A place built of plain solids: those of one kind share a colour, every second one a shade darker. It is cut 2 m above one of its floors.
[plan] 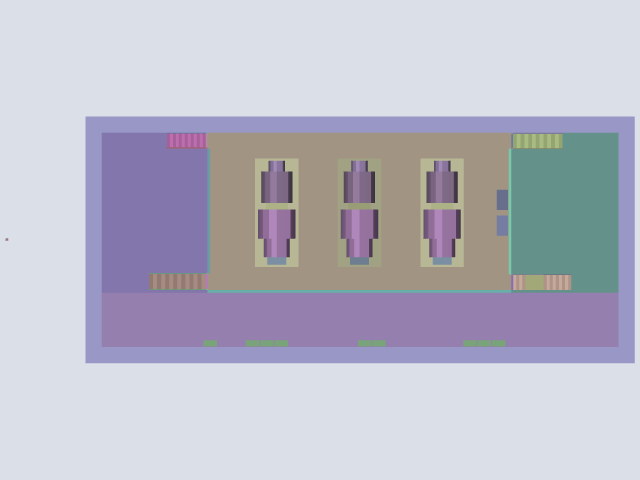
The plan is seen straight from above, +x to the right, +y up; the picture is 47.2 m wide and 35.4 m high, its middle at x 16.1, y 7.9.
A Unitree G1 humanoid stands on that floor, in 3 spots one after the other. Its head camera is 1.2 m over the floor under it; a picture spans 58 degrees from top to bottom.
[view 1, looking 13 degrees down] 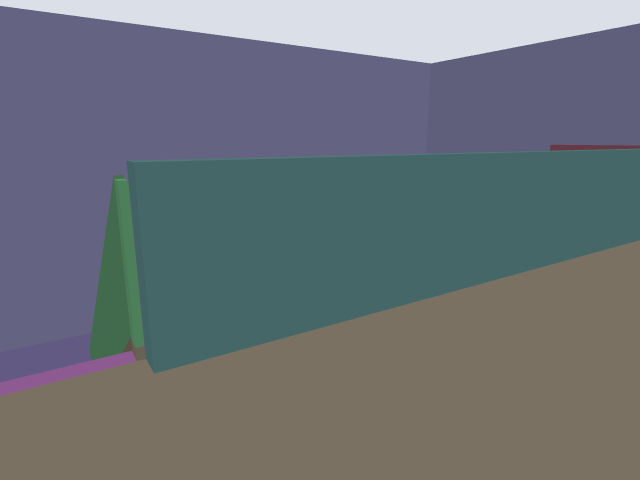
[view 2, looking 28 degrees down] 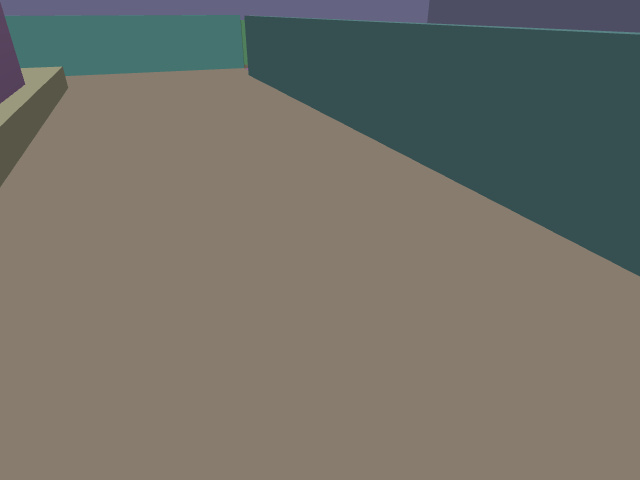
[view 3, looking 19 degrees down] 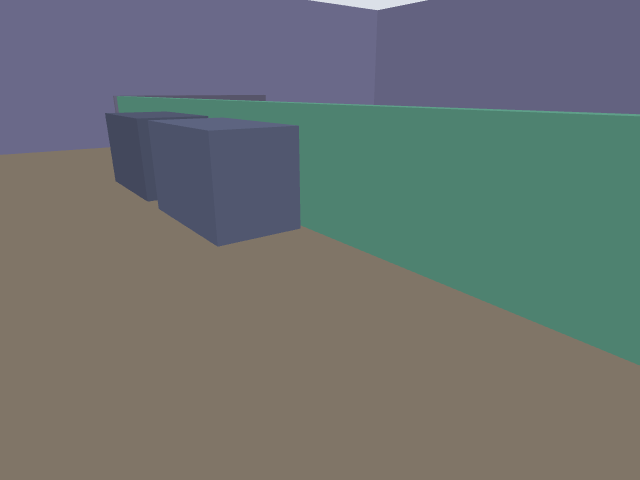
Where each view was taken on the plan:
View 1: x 10.21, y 5.06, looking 147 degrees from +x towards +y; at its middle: rail_opw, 2.70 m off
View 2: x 10.21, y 14.86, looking -112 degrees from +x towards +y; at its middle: floor_tile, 2.56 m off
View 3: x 27.81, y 5.06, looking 53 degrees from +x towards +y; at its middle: floor_tile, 3.69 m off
